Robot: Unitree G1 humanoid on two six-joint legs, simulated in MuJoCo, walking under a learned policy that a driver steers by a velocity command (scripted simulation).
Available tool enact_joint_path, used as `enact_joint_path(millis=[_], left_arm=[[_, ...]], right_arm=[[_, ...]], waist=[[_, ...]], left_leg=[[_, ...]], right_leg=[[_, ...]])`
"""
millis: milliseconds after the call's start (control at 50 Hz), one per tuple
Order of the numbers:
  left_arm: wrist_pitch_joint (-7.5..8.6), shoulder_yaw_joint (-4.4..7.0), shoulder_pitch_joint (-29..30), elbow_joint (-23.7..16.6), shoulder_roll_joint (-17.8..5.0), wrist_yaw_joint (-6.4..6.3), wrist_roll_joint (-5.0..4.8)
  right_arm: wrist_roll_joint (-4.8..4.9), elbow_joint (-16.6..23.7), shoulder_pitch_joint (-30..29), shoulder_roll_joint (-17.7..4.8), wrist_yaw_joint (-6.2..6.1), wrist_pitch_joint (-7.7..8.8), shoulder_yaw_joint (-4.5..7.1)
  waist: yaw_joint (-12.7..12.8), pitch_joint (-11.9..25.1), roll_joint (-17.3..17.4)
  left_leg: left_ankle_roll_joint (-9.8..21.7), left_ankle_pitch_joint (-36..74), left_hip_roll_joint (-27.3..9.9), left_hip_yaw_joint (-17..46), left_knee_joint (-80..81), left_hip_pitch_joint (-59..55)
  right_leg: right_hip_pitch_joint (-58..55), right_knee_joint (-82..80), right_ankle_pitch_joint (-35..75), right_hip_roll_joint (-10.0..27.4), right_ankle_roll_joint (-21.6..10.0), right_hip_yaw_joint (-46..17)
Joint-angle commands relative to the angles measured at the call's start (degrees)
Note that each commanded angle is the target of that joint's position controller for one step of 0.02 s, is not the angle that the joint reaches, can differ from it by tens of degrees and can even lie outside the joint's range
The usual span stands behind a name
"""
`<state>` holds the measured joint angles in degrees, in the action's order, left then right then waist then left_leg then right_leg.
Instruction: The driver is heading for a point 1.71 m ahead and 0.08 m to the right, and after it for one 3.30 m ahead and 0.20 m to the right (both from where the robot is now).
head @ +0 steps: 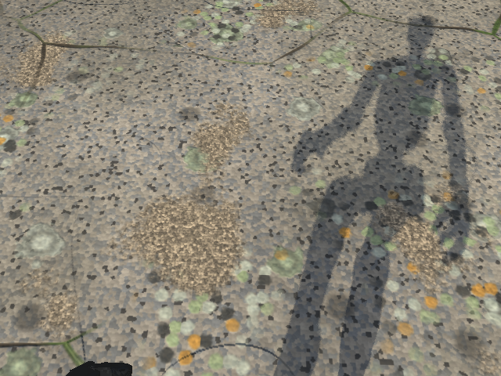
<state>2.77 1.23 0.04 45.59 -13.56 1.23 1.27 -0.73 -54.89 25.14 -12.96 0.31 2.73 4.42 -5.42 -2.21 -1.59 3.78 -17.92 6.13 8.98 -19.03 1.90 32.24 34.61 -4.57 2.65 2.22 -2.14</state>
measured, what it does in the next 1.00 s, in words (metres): walks ahead: right foot, then left foot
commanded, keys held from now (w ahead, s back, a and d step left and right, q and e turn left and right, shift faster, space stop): w+q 0.22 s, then w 0.22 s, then w+e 0.56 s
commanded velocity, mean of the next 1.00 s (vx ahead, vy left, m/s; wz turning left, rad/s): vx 0.50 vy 0.00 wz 0.05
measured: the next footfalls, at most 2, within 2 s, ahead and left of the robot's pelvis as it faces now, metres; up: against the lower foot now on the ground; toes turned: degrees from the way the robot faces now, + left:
right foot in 0.06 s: +0.20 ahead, -0.13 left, +0.00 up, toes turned +4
left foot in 0.56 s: +0.40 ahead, +0.13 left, +0.00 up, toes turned +16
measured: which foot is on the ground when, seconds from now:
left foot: down 0.00-0.08, up 0.10-0.54, down 0.56-1.00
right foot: up 0.00-0.04, down 0.06-0.58, up 0.60-1.00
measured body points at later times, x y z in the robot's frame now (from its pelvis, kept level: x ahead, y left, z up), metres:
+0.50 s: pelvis +0.25 -0.01 +0.00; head +0.28 +0.00 +0.45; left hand +0.14 +0.22 -0.14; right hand +0.50 -0.17 -0.11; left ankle +0.36 +0.13 -0.71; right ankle +0.16 -0.13 -0.74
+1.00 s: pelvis +0.49 +0.05 -0.01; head +0.52 +0.04 +0.44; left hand +0.66 +0.28 -0.12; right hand +0.47 -0.20 -0.15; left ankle +0.37 +0.12 -0.74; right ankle +0.66 -0.06 -0.71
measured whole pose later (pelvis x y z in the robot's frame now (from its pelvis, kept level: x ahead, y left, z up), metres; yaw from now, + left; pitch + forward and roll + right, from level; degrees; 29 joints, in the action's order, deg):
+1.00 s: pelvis +0.49 +0.05 -0.01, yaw -1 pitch +0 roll +2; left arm 0.1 2.9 -5.3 47.9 -12.6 3.7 2.1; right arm -1.2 -56.0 23.0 -12.1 -1.2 5.5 2.5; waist -2.0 -3.0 -1.2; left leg 0.7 -19.4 0.9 -16.8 -13.6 -5.5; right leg 34.8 39.6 -2.7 4.2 -4.9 5.3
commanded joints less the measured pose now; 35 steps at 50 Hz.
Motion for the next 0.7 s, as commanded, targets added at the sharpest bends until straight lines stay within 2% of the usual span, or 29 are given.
enact_joint_path(millis=[20,40,60,80,100,120,140,160,180,200,240,280,320,380,460,500,520,540,560,580,600,620,640,660,680,700], left_arm=[[1.54,1.61,-1.41,-3.3,-6.42,-0.47,-0.37],[2.06,2.19,-7.36,-1.46,-7.61,-0.9,-0.19],[3.02,3.16,-14.53,0.05,-10.38,-1.59,0.64],[3.21,4.28,-22.68,-0.07,-15.7,-2.5,2.05],[2.01,5.12,-20.55,0.24,-18.11,-2.45,1.51],[1.44,4.05,-15.8,-1.24,-12.13,-2.19,1.15],[1.51,2.94,-12.63,-1.89,-7.3,-1.95,0.68],[1.69,2.4,-11.24,-1.72,-5.56,-1.92,0.84],[2.15,2.09,-12.13,-0.8,-4.83,-2.13,0.68],[2.62,2.04,-13.18,-0.03,-4.71,-2.12,0.59],[3.79,2.19,-16.06,1.43,-4.93,-1.68,-0.05],[4.4,2.3,-18.02,2.71,-5.15,-1.36,-0.21],[4.43,2.17,-19.51,3.93,-4.9,-1.18,-0.05],[4.14,2.13,-20.42,5.21,-5.27,-0.89,-0.29],[3.43,2.37,-25.57,8.28,-7.18,-0.99,-0.48],[2.67,2.46,-26.87,9.68,-8.06,-1.08,-0.41],[2.36,2.53,-26.69,9.97,-8.6,-1.14,-0.43],[1.97,2.49,-26.03,10.2,-8.79,-1.16,-0.79],[1.96,1.96,-25.73,9.26,-7.47,-1.09,-1.06],[2.1,0.36,-27.1,5.97,-1.23,-0.65,-2.28],[1.55,1.78,-28.5,6.87,-4.67,-1.31,-1.83],[1.03,2.64,-25.01,6.76,-6.47,-1.47,-1.3],[1.08,2.33,-23.37,6.81,-4.54,-1.12,-1.31],[0.64,2.33,-23.31,7.52,-3.3,-0.92,-1.08],[-0.24,2.52,-23.78,8.1,-2.85,-0.52,-0.09],[-0.97,2.46,-25.37,8.31,-1.76,-0.04,0.33]], right_arm=[[-0.38,3.86,-2.05,-11.03,-0.52,0.6,2.46],[-0.24,4.34,-3.41,-11.52,-0.37,0.87,2.62],[0.16,4.79,-3.42,-10.0,0.04,1.43,2.28],[1.77,6.99,-1.35,-4.88,0.17,1.82,1.09],[1.82,8.43,2.51,-4.99,0.16,1.44,1.11],[0.38,6.22,2.25,-7.79,-0.23,0.49,1.34],[-0.28,6.13,-1.9,-7.38,0.42,0.32,1.24],[-0.43,6.53,-3.82,-5.9,0.91,0.2,1.04],[-1.17,7.04,-5.11,-5.81,1.31,-0.33,1.14],[-1.48,6.97,-4.99,-5.25,1.74,-1.01,0.97],[-1.4,7.96,-6.58,-4.72,2.22,-1.77,0.8],[-1.43,8.95,-9.48,-4.03,2.56,-1.91,0.42],[-1.48,10.04,-13.15,-3.61,2.81,-1.76,-0.07],[-1.23,11.85,-19.49,-2.56,3.4,-1.29,-1.33],[-1.45,13.88,-25.96,-2.97,3.37,-0.88,-2.17],[-1.65,13.89,-25.62,-3.65,2.7,-0.38,-2.09],[-1.65,12.72,-22.36,-4.13,2.29,0.02,-1.85],[-1.96,9.98,-14.59,-5.12,1.69,0.75,-1.32],[-3.01,6.9,-4.92,-8.48,0.84,1.52,-0.14],[-4.13,6.53,2.12,-14.61,-0.23,1.83,1.33],[-1.71,6.43,1.65,-15.74,-0.46,1.04,1.8],[-0.74,6.94,-3.74,-12.26,-0.4,0.79,0.88],[-0.51,7.38,-8.24,-7.94,-0.18,1.15,-0.25],[-0.49,7.52,-10.85,-5.31,-0.08,1.54,-0.92],[-0.2,7.04,-11.98,-3.61,-0.3,1.94,-1.44],[-0.27,6.77,-11.68,-4.11,-0.5,2.43,-1.36]], waist=[[4.64,0.73,7.43],[7.62,2.79,5.81],[10.72,7.42,1.27],[12.56,17.22,-8.37],[8.61,19.43,-19.18],[6.78,11.38,-8.83],[7.09,5.06,-2.08],[6.25,2.08,-1.77],[5.82,1.2,-3.84],[5.43,1.04,-4.58],[5.15,2.26,-4.32],[5.13,2.04,-3.73],[5.5,0.78,-3.52],[6.34,-0.82,-4.08],[7.86,-2.11,-3.73],[7.01,-1.93,-3.95],[5.37,-0.21,-4.13],[1.6,3.62,-1.97],[-1.76,9.96,0.66],[-2.91,18.38,11.98],[-1.94,20.48,12.81],[0.32,12.1,7.3],[2.09,5.52,6.31],[3.75,2.31,5.97],[5.32,-0.04,6.38],[6.25,0.58,8.36]], left_leg=[[5.79,24.85,-13.69,12.16,-1.18,6.63],[4.75,27.13,-11.81,11.64,-7.03,8.17],[3.41,24.72,-7.49,8.23,-19.09,11.82],[1.57,7.35,-2.19,0.87,-36.75,21.76],[1.44,-14.25,1.37,-3.43,-46.89,33.56],[2.06,-9.8,-4.27,-2.39,-52.23,36.47],[1.81,-4.67,-6.15,-2.97,-51.19,36.01],[1.26,-1.67,-7.81,-3.45,-48.55,34.42],[0.8,-0.55,-8.9,-3.8,-46.78,33.46],[0.32,0.55,-9.05,-4.43,-46.72,32.62],[-0.09,2.54,-8.85,-4.78,-46.3,33.51],[-0.62,5.39,-8.71,-4.5,-43.93,36.19],[-1.27,8.69,-8.53,-4.76,-38.44,37.82],[-1.64,14.4,-8.23,-8.36,-26.11,33.82],[0.03,11.99,-8.04,-12.88,-17.12,28.85],[1.38,7.99,-6.81,-13.82,-14.0,25.85],[2.11,6.43,-5.27,-14.18,-11.74,20.99],[3.2,8.93,-3.89,-14.6,-6.96,10.61],[4.97,8.65,-8.85,-9.32,-6.69,-4.58],[9.19,3.44,-27.57,13.11,-3.89,-21.82],[11.9,6.23,-32.98,25.44,2.08,-19.4],[10.23,4.6,-29.77,16.44,2.6,-12.21],[8.37,5.37,-26.74,9.36,5.35,-4.31],[5.97,6.17,-24.03,4.06,7.81,0.78],[3.59,8.24,-21.11,-0.62,9.37,4.52],[3.99,10.91,-21.56,-2.85,9.99,6.03]], right_leg=[[-12.91,-4.42,-3.25,-2.64,-1.45,1.01],[-20.74,-7.65,-3.96,-3.64,-2.39,1.61],[-31.08,-10.07,-6.76,0.74,-4.2,-2.49],[-45.6,-13.32,-20.19,16.42,-7.52,-19.9],[-47.19,-21.06,-25.38,23.63,-12.61,-42.26],[-39.9,-20.65,-30.94,22.09,-12.76,-37.21],[-32.88,-21.16,-26.22,18.54,-11.72,-27.68],[-28.26,-22.41,-16.83,15.71,-10.4,-19.6],[-26.36,-22.99,-10.28,13.81,-9.69,-14.41],[-25.56,-23.31,-4.51,12.35,-9.24,-10.35],[-26.65,-23.29,5.62,12.19,-9.99,-6.52],[-27.87,-24.13,9.73,12.18,-11.03,-3.54],[-28.16,-25.22,11.1,11.53,-11.5,-0.61],[-26.6,-26.28,12.15,9.56,-11.0,4.08],[-29.62,-25.06,16.21,11.51,-11.28,4.19],[-32.58,-21.0,24.7,12.33,-11.38,3.04],[-33.3,-16.33,31.78,11.81,-10.99,3.23],[-31.46,-7.24,34.57,9.86,-10.03,4.82],[-22.71,4.74,24.56,7.19,-8.81,5.96],[-4.41,24.7,-5.86,0.47,-6.31,9.15],[2.13,34.74,-25.43,-4.0,-6.66,3.38],[4.38,36.29,-21.63,-0.4,-7.37,-0.48],[4.05,34.04,-17.54,1.45,-7.33,-0.24],[2.07,31.45,-14.9,2.66,-7.11,0.02],[0.31,29.88,-12.97,3.35,-6.73,-0.13],[-1.46,30.03,-11.66,3.18,-6.22,0.45]])
Velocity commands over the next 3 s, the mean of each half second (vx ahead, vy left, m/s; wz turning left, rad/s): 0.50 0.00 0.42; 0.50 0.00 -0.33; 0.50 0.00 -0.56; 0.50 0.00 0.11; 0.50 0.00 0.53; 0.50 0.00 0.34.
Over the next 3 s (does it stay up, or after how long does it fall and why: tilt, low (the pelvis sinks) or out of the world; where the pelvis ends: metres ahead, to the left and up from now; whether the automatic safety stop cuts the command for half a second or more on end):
stays up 1.53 -0.03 0.01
